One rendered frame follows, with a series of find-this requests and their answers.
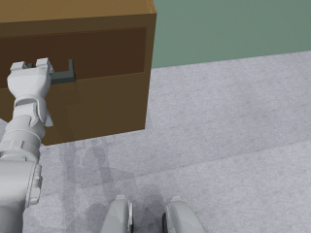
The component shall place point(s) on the handle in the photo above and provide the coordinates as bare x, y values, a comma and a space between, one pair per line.
63, 76

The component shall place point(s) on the left robot hand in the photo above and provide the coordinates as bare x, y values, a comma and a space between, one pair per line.
31, 81

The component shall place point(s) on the drawer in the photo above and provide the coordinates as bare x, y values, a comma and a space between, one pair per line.
95, 53

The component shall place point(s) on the robot left upper arm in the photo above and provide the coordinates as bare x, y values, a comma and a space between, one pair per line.
20, 187

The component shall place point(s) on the cabinet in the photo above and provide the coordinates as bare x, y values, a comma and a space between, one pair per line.
94, 107

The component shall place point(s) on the left robot forearm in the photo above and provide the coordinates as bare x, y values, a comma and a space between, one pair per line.
24, 133

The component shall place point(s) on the robot right shin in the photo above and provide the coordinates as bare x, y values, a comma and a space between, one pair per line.
176, 198

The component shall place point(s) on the robot right thigh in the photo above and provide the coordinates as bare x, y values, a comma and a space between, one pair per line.
179, 215

